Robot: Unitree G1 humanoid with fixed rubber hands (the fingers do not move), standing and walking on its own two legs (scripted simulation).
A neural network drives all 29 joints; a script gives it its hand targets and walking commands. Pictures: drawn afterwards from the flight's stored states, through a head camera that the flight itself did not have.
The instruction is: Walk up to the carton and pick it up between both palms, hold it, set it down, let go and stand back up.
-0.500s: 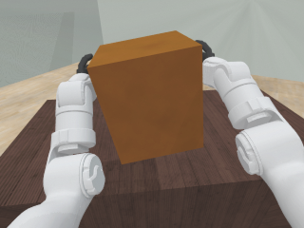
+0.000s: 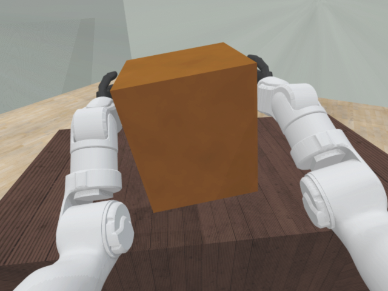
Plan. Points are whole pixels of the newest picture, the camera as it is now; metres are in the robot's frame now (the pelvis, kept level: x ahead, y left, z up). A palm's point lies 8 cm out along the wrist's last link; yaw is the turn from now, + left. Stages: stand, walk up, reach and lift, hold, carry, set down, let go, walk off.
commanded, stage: hold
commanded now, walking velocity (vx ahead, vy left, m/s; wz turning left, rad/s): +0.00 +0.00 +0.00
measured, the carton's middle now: (190, 123) +0.37 +0.00 +0.26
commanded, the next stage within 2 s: none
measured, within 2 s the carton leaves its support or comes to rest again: neither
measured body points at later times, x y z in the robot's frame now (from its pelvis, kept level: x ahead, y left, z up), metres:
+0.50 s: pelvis -0.01 +0.00 +0.00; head -0.10 +0.02 +0.44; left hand +0.39 +0.16 +0.30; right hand +0.38 -0.15 +0.33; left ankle +0.04 +0.10 -0.75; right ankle -0.03 -0.10 -0.75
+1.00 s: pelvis +0.00 +0.00 +0.00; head -0.10 +0.02 +0.44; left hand +0.39 +0.16 +0.30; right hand +0.38 -0.15 +0.33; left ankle +0.04 +0.10 -0.75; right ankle -0.03 -0.10 -0.75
